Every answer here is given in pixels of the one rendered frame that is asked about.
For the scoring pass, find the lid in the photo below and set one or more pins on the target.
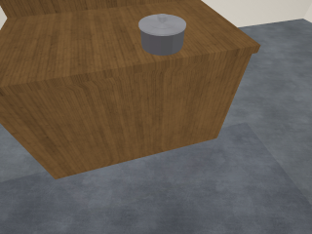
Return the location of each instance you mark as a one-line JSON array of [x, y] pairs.
[[150, 25]]

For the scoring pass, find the table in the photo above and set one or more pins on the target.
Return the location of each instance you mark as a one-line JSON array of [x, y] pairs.
[[79, 93]]

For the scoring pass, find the knob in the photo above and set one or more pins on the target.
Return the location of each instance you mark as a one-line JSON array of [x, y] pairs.
[[162, 17]]

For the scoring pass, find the pot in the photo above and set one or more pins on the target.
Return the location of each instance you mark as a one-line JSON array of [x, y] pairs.
[[162, 45]]

